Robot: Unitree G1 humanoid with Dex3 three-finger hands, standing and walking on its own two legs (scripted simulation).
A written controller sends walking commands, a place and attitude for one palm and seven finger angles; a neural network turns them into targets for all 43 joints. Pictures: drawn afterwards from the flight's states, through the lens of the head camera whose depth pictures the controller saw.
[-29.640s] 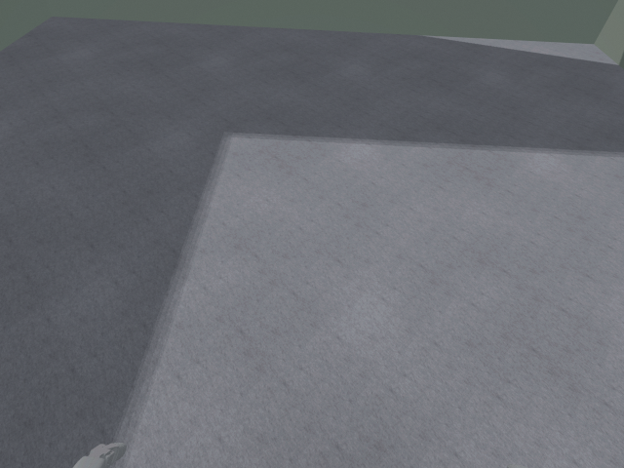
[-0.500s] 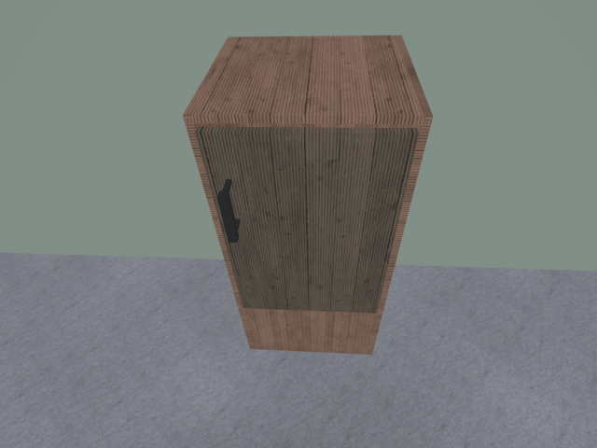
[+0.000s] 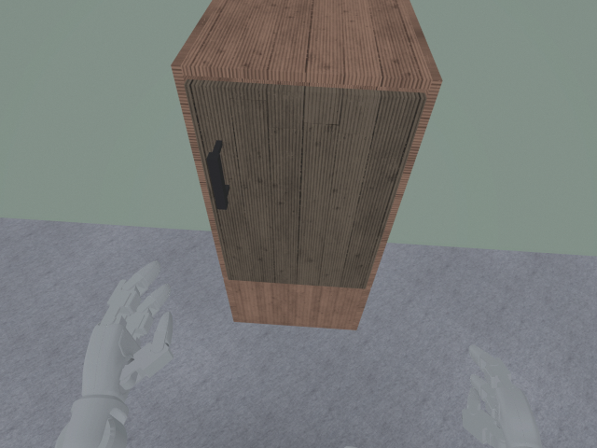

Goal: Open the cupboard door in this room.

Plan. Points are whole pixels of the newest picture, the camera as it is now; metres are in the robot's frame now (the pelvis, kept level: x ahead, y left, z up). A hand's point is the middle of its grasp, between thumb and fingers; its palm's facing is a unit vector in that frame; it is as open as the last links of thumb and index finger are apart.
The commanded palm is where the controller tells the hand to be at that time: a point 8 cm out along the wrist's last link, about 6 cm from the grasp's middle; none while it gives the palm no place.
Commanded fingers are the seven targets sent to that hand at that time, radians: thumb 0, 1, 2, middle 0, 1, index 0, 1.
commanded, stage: raise the hand with hooked fingers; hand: left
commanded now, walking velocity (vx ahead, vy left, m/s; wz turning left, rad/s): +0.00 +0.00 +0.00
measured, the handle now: (220, 175) +0.59 +0.17 +0.01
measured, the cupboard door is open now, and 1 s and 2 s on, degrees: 0 0 0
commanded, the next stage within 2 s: move the hooked fingers beside the handle in 1.80 s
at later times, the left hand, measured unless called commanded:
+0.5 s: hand (143, 369) +0.23 +0.22 -0.02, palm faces -0.12 -0.99 -0.02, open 10.9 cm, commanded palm +0.19 +0.29 -0.01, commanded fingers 0.00 -0.06 0.49 -0.27 -0.92 -0.27 -0.92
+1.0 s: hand (93, 342) +0.25 +0.28 +0.02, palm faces +0.03 -1.00 -0.09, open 13.6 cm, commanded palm +0.23 +0.33 +0.01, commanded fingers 0.00 -0.50 0.30 -0.30 -1.20 -0.30 -1.20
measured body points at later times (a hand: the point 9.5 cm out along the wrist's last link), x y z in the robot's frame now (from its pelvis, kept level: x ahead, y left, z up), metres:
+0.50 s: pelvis -0.01 +0.02 -0.05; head +0.07 +0.03 +0.39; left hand +0.23 +0.27 -0.01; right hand +0.16 -0.18 -0.15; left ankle -0.01 +0.11 -0.70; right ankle +0.05 -0.08 -0.70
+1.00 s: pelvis +0.00 +0.03 -0.04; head +0.07 +0.05 +0.41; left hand +0.24 +0.33 +0.02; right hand +0.19 -0.21 -0.10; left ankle -0.01 +0.11 -0.70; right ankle +0.05 -0.08 -0.70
